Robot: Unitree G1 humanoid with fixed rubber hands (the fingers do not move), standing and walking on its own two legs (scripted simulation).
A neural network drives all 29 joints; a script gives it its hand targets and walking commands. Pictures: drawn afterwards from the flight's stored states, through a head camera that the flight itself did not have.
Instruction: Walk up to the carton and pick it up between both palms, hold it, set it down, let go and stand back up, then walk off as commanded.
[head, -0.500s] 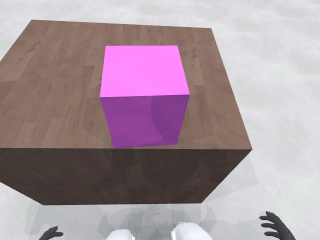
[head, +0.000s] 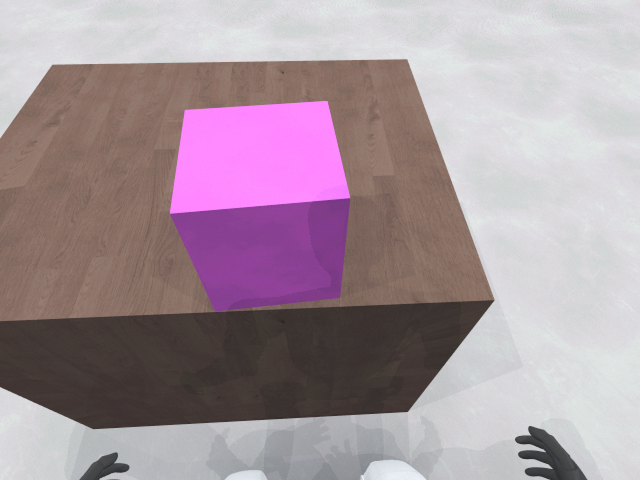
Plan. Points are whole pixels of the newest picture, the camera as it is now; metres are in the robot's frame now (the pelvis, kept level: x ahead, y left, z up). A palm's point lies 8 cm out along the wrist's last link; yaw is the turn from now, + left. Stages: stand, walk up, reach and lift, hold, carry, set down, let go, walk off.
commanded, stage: walk up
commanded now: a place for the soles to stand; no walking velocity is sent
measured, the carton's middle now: (268, 211) +0.44 +0.06 +0.06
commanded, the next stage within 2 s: reach and lift in 0.52 s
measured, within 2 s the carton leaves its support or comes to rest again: neither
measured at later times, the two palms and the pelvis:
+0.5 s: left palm out of the picture +0.11 +0.30 -0.09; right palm out of the picture +0.11 -0.30 -0.08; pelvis +0.00 +0.00 +0.00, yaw +0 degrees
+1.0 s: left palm (111, 425) +0.19 +0.26 -0.04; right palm (548, 444) +0.15 -0.28 -0.05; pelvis +0.00 +0.00 +0.01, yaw +0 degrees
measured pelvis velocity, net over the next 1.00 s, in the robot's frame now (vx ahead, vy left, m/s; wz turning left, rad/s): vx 0.00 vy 0.00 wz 0.00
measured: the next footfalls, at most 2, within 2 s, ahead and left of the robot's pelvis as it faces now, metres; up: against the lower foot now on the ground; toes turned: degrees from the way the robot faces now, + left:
none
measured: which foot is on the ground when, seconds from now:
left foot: down 0.00-1.00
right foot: down 0.00-1.00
